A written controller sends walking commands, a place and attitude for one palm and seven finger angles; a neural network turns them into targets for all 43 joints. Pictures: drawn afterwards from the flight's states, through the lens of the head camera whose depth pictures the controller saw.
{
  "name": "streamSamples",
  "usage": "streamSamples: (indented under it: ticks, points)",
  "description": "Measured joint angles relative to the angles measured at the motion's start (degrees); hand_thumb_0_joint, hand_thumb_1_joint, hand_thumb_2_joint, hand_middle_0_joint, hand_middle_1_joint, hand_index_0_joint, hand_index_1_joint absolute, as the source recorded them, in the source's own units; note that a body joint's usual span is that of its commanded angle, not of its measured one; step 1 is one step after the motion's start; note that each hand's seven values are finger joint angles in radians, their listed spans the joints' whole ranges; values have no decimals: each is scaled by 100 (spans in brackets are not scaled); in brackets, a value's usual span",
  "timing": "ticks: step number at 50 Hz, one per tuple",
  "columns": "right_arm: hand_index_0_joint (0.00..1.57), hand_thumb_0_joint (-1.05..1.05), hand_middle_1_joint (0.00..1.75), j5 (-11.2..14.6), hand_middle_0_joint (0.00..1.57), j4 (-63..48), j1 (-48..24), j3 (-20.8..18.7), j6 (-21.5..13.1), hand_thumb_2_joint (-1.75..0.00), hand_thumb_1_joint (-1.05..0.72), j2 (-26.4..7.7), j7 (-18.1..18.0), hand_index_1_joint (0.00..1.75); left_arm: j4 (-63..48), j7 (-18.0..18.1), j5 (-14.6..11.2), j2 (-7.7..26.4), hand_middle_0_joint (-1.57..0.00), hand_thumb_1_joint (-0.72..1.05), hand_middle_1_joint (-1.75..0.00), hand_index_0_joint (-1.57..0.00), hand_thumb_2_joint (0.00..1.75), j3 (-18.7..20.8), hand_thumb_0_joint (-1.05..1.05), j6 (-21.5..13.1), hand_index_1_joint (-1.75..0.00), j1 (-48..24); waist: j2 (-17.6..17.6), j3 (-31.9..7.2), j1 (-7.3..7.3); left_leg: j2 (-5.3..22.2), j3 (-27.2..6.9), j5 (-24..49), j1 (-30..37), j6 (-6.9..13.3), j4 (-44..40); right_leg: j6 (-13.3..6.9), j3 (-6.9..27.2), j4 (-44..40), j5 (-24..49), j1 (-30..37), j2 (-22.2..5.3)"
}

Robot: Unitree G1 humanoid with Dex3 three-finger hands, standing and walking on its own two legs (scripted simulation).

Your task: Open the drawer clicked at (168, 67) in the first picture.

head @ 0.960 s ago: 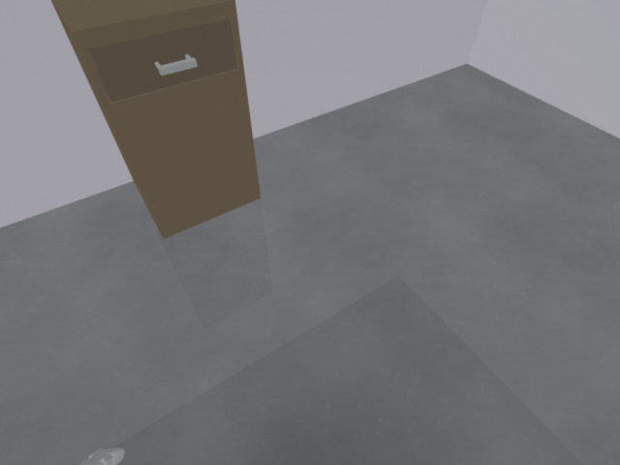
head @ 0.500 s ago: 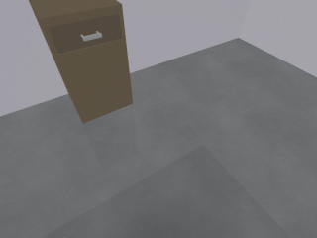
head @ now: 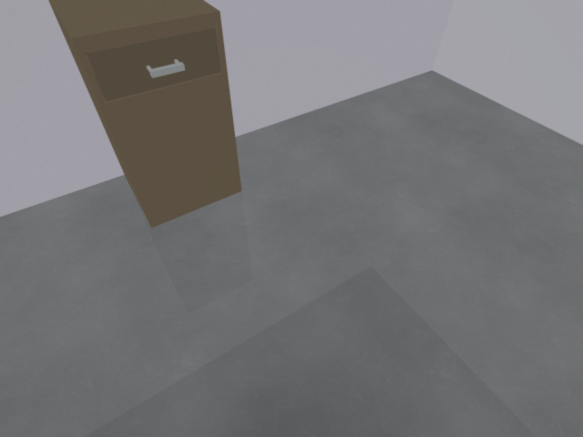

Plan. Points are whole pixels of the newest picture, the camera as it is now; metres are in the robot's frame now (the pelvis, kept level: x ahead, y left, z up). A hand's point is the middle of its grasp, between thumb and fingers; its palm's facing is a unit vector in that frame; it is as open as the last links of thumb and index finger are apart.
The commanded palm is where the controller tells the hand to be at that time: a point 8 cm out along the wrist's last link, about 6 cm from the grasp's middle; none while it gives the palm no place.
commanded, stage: stand and wait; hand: left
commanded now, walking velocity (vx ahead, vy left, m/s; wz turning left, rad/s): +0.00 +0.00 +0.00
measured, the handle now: (165, 67) +1.21 +0.50 -0.06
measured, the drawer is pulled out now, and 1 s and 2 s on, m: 0.00 0.00 0.00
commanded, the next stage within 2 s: look at it before walking up in 0.12 s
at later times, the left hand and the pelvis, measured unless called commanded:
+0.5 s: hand out of the picture +0.06 +0.25 -0.16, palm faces -0.04 -0.95 -0.32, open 7.4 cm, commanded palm none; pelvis +0.00 +0.00 +0.00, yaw +0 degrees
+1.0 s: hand out of the picture +0.05 +0.22 -0.18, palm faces -0.05 -0.97 -0.25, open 7.4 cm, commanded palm none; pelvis +0.02 +0.00 -0.01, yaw -3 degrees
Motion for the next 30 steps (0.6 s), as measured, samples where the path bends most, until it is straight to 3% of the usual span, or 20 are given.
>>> streamSamples:
  ticks: [30]
  points:
    - [20,0,30,12,20,45,-14,3,-22,-89,-91,7,11,30,76,1,9,7,-20,90,-30,-20,89,-8,0,-15,-30,76,-15,28,21,-23,7,64,-23,26,-71,30,8,-95,79,-12,-24]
